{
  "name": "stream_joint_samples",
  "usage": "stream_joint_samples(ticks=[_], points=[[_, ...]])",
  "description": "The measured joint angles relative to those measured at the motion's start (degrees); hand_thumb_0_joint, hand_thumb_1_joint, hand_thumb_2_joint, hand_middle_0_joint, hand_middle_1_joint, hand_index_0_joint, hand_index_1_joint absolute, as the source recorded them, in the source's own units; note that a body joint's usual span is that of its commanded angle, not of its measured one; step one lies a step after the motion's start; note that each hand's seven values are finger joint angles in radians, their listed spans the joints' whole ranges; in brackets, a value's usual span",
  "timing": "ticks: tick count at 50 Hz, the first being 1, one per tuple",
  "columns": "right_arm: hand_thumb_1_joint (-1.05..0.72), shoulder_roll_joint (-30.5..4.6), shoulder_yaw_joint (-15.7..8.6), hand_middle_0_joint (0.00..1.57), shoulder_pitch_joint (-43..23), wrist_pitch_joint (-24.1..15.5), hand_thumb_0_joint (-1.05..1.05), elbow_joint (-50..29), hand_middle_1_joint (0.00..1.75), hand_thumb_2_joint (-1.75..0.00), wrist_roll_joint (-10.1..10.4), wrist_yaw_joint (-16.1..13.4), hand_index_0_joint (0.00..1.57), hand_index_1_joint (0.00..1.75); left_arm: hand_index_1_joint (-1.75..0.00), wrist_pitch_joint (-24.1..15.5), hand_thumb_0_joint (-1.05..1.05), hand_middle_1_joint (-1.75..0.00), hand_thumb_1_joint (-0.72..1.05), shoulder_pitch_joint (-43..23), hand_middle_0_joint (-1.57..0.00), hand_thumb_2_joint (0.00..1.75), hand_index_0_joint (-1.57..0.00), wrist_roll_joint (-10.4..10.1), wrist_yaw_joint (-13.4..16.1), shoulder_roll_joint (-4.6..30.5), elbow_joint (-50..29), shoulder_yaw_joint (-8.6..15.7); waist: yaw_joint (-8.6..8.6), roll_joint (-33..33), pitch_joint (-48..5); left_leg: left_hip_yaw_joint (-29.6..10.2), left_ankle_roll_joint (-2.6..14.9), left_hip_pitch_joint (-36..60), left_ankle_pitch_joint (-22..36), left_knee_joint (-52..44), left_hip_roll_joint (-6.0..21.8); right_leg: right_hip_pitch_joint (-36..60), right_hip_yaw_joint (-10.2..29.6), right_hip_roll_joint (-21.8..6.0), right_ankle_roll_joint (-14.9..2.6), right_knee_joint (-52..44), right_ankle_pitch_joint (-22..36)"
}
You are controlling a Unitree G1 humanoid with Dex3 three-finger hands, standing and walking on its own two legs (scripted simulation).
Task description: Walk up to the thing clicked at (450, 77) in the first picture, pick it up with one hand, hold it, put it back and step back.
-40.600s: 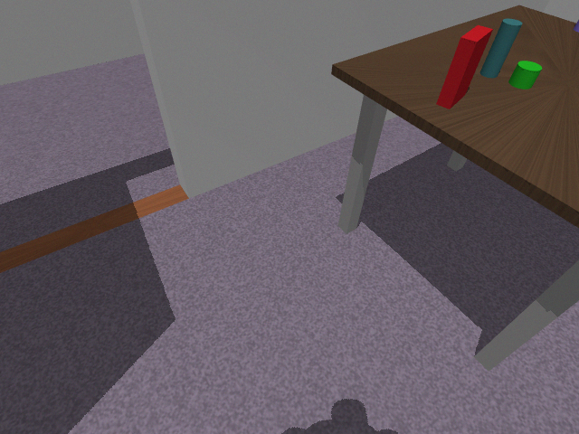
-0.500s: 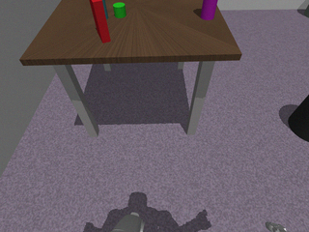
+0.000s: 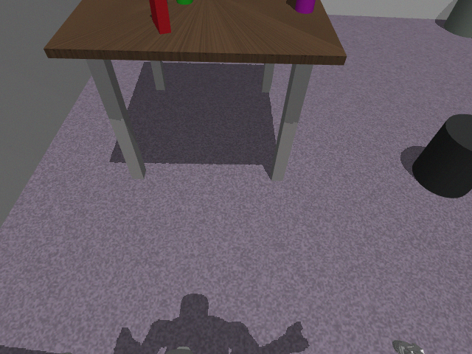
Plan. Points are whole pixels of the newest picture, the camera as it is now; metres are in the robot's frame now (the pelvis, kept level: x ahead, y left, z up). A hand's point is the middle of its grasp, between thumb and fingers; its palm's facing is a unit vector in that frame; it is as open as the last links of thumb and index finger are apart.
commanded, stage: step back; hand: left
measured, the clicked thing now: out of the picture +1.11 +0.30 +0.09
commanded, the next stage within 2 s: stand in 1.10 s
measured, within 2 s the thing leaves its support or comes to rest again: neither
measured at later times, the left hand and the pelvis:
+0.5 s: hand out of the picture +0.00 +0.28 -0.14, palm faces +0.06 -0.92 -0.39, open 7.4 cm; pelvis -0.03 +0.00 +0.01, yaw +3 degrees
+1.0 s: hand out of the picture +0.08 +0.28 -0.14, palm faces +0.08 -0.93 -0.35, open 7.4 cm; pelvis +0.02 +0.01 +0.01, yaw +5 degrees
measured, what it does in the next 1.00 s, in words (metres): steps on the spot: right foot, then left foot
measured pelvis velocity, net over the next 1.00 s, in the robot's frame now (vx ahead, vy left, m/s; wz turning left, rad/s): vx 0.02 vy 0.01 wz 0.08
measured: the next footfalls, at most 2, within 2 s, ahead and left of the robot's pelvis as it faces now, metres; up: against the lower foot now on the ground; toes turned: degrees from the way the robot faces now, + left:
right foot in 0.02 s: +0.05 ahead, -0.12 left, +0.00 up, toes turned +2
left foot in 0.32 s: +0.06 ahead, +0.14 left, +0.00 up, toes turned +6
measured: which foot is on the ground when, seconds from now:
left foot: down 0.00-0.04, up 0.06-0.30, down 0.32-1.00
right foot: up 0.00-0.00, down 0.02-1.00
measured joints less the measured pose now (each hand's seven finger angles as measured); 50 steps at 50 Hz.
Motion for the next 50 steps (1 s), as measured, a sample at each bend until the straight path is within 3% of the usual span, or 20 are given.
stream_joint_samples(ticks=[2, 5, 8, 11, 15, 18, 21, 25, 27, 29, 32, 34, 39, 41, 42, 50], points=[[-0.90, -1.2, -0.5, 0.20, -0.9, 0.3, 0.00, 0.1, 0.30, -0.90, 0.1, 0.1, 0.21, 0.30, -0.30, -1.0, 0.01, -0.30, 0.91, 0.8, -0.20, 0.90, -0.21, 0.7, 0.1, -1.2, 2.5, 0.2, -0.25, 2.9, 0.5, -1.6, 0.15, -1.6, -2.3, 3.1, 1.8, 2.7, -1.5, 1.7, -0.34, -6.3, 6.8], [-0.90, -1.0, -0.8, 0.20, 0.7, 0.9, 0.00, 2.0, 0.30, -0.90, 0.7, -0.2, 0.20, 0.30, -0.30, -1.4, 0.01, -0.30, 0.90, 3.5, -0.20, 0.90, -0.21, 1.4, -0.2, -2.0, 4.5, 0.0, 0.96, 2.4, -1.8, -6.1, -0.34, -3.2, -11.9, 9.0, -2.4, 1.2, -1.1, 0.9, -1.55, -5.4, 7.5], [-0.90, -1.8, -0.9, 0.20, 2.7, 0.3, 0.00, 3.9, 0.30, -0.90, 1.3, 0.0, 0.20, 0.30, -0.30, -2.1, 0.01, -0.30, 0.90, 5.0, -0.20, 0.90, -0.21, 1.5, 0.0, -2.7, 5.6, -0.1, 1.28, 2.6, -2.5, -8.3, -0.54, -3.0, -11.0, 13.1, -5.1, 1.6, -1.6, -0.3, -0.84, -7.5, 9.6], [-0.90, -2.2, -0.8, 0.20, 5.0, 0.0, 0.00, 5.9, 0.30, -0.90, 1.1, 0.5, 0.20, 0.30, -0.30, -2.9, 0.01, -0.30, 0.90, 5.8, -0.20, 0.90, -0.21, 1.6, -0.1, -2.5, 5.8, 0.0, 1.40, 2.9, -3.2, -7.7, -1.10, -0.6, -11.4, 11.8, -5.0, 1.8, -2.8, -1.0, -0.73, -8.7, 10.3], [-0.90, -1.6, -0.9, 0.20, 7.0, -0.3, 0.01, 8.3, 0.30, -0.90, 0.7, 1.2, 0.20, 0.30, -0.30, -3.2, 0.01, -0.30, 0.90, 5.4, -0.20, 0.90, -0.21, 1.5, -0.2, -1.4, 5.4, 0.2, 1.41, 2.5, -3.5, -4.8, -1.16, 5.1, -12.6, 2.4, -3.8, 1.5, -4.8, -2.4, -0.29, -8.4, 10.0], [-0.90, -0.1, -1.2, 0.20, 6.5, -1.4, 0.01, 9.1, 0.30, -0.90, 0.5, 1.3, 0.20, 0.30, -0.30, -2.7, 0.01, -0.30, 0.90, 4.7, -0.20, 0.90, -0.21, 1.1, -0.2, -0.2, 5.4, 0.0, 1.47, 0.1, -2.2, -2.9, -0.52, 8.5, -2.9, -4.9, -5.4, 0.8, -4.1, -4.7, 0.36, -5.9, 8.9], [-0.90, 1.1, -1.0, 0.20, 6.1, -2.5, 0.01, 8.2, 0.30, -0.90, 0.4, 1.6, 0.20, 0.30, -0.30, -2.0, 0.01, -0.30, 0.90, 4.3, -0.20, 0.90, -0.21, 0.4, -0.2, 0.3, 6.6, -0.3, 0.65, -0.5, -2.7, -2.3, 0.60, 8.2, -3.0, -4.6, -5.1, -1.9, -2.6, -3.3, -0.49, 0.2, 2.2], [-0.90, 2.3, -0.5, 0.20, 5.6, -3.4, 0.01, 7.0, 0.30, -0.90, 0.4, 1.6, 0.21, 0.30, -0.30, -2.4, 0.01, -0.30, 0.91, 3.0, -0.20, 0.90, -0.21, 0.1, -0.3, 1.0, 7.0, -0.2, -0.51, -0.8, -2.7, -2.4, 0.10, 9.0, -2.8, -5.7, -4.1, -3.9, -3.0, -2.6, -0.71, 1.8, 0.8], [-0.90, 2.2, -0.4, 0.20, 5.1, -3.0, 0.01, 6.9, 0.30, -0.90, 0.6, 1.6, 0.21, 0.30, -0.30, -3.2, 0.01, -0.30, 0.91, 2.3, -0.20, 0.90, -0.21, 0.1, -0.3, 0.7, 6.9, -0.1, -0.88, -0.1, -2.7, -2.7, -0.57, 9.0, -3.5, -4.8, -3.2, -2.5, -3.9, -2.4, -0.68, -4.0, 3.9], [-0.90, 1.7, -0.3, 0.20, 4.7, -2.2, 0.01, 7.1, 0.30, -0.90, 1.1, 1.4, 0.21, 0.30, -0.30, -4.2, 0.01, -0.30, 0.91, 1.4, -0.20, 0.90, -0.21, 0.3, 0.0, 0.1, 6.9, 0.0, -0.94, 1.3, -2.6, -3.5, -1.42, 8.2, -5.4, -1.8, -1.9, -0.4, -5.0, -1.4, -0.45, -9.4, 13.0], [-0.90, 1.3, -0.4, 0.20, 4.2, -1.0, 0.01, 8.0, 0.30, -0.90, 1.4, 0.7, 0.20, 0.30, -0.30, -4.9, 0.01, -0.30, 0.91, 0.3, -0.20, 0.90, -0.21, 1.0, 0.1, -1.1, 6.6, -0.2, -0.50, 2.2, -3.3, -5.7, -0.71, 4.9, -13.4, 6.5, -3.2, -0.2, -5.9, -1.1, -0.82, -8.9, 12.9], [-0.90, 0.8, -0.5, 0.20, 4.2, -1.1, 0.01, 8.4, 0.30, -0.90, 1.5, 0.6, 0.20, 0.30, -0.30, -5.0, 0.01, -0.30, 0.90, -0.4, -0.20, 0.90, -0.21, 0.9, 0.2, -2.0, 6.4, -0.5, -0.14, 2.2, -3.3, -5.4, -0.52, 3.3, -14.8, 10.4, -4.0, 0.6, -6.2, -1.8, -0.91, -9.2, 12.3], [-0.90, -0.2, -0.7, 0.20, 3.9, -2.0, 0.01, 9.5, 0.30, -0.90, 1.2, 0.9, 0.20, 0.30, -0.30, -5.1, 0.01, -0.30, 0.90, -1.7, -0.20, 0.90, -0.21, 0.7, 0.1, -2.7, 6.4, -1.3, 0.09, 2.0, -2.8, -2.9, -0.55, 4.2, -11.4, 3.2, -2.3, 1.5, -6.7, -3.3, 0.36, -9.5, 11.2], [-0.90, -0.1, -0.9, 0.20, 3.4, -2.5, 0.01, 10.0, 0.30, -0.90, 0.9, 0.8, 0.20, 0.30, -0.30, -4.6, 0.01, -0.30, 0.90, -2.1, -0.20, 0.90, -0.21, 0.3, 0.1, -2.3, 6.5, -1.6, -0.21, 1.3, -2.2, -1.8, -0.81, 6.5, -2.7, -3.5, -2.2, 1.2, -6.7, -4.2, 1.05, -7.4, 9.6], [-0.90, 0.3, -1.0, 0.20, 2.8, -2.7, 0.00, 10.4, 0.30, -0.90, 0.7, 0.5, 0.20, 0.30, -0.30, -4.2, 0.01, -0.30, 0.90, -2.4, -0.20, 0.90, -0.21, 0.0, 0.2, -1.9, 6.7, -1.7, -0.12, 0.3, -1.7, -1.1, -0.96, 7.0, -1.4, -3.9, -2.8, 1.0, -6.1, -4.9, 1.37, -6.3, 8.9], [-0.90, 2.7, 0.7, 0.20, -1.6, -2.4, 0.01, 12.0, 0.30, -0.90, 1.5, 0.4, 0.20, 0.30, -0.30, -3.5, 0.01, -0.30, 0.90, -3.7, -0.20, 0.90, -0.21, -0.9, 0.7, -0.9, 9.7, -2.1, -0.26, -0.1, -1.8, -0.3, -1.09, 8.1, -4.1, -3.9, -1.2, 3.8, -4.8, -3.0, 1.82, -11.6, 10.6]])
